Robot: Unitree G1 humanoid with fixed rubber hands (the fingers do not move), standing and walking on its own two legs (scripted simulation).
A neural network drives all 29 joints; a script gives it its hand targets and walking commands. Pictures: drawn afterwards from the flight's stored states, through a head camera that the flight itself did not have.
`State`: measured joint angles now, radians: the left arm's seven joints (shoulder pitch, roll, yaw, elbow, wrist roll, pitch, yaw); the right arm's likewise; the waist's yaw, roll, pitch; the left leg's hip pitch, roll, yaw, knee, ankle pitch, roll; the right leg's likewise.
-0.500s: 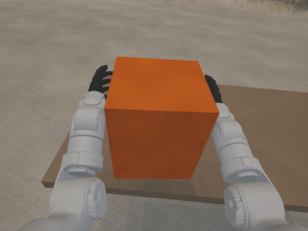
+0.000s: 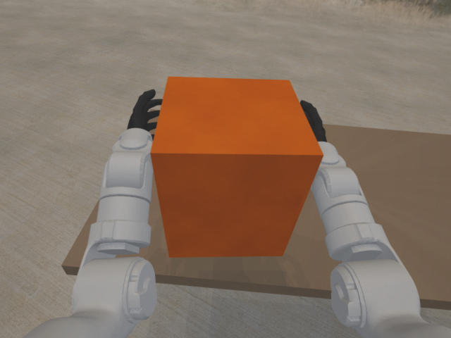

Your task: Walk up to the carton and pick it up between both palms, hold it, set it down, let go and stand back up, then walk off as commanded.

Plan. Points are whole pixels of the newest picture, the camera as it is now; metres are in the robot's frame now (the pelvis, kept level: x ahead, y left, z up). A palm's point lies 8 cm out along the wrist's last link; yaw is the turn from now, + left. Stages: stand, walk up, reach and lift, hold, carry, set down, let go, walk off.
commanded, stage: reach and lift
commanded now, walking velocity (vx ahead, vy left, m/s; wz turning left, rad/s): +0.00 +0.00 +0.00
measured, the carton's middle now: (228, 170) +0.36 +0.01 +0.16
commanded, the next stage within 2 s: hold in 0.02 s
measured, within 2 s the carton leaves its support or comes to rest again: neither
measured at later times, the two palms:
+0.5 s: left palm (138, 132) +0.37 +0.16 +0.23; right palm (321, 143) +0.37 -0.14 +0.23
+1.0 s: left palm (138, 129) +0.37 +0.16 +0.24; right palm (320, 136) +0.38 -0.14 +0.24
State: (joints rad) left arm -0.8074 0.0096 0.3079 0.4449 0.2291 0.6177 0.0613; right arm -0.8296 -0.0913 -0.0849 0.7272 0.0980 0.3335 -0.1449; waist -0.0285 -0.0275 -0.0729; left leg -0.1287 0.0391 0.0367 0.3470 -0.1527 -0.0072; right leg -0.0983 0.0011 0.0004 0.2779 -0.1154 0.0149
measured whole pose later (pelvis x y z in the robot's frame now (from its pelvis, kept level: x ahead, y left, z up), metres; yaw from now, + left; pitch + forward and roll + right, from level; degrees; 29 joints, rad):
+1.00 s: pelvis -0.01 +0.00 +0.00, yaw +0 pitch -5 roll -1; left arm -0.82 0.02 0.31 0.37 0.23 0.71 0.05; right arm -0.87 -0.11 -0.07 0.67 0.14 0.43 -0.16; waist -0.04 -0.03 -0.07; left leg -0.12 0.04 0.04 0.35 -0.15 -0.01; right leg -0.09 0.00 0.00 0.28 -0.11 0.01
